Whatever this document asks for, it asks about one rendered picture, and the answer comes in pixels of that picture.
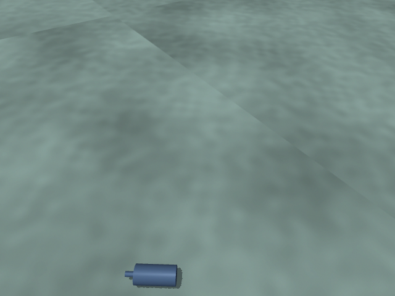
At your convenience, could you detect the bottle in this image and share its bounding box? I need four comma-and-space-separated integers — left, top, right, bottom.
125, 263, 177, 287

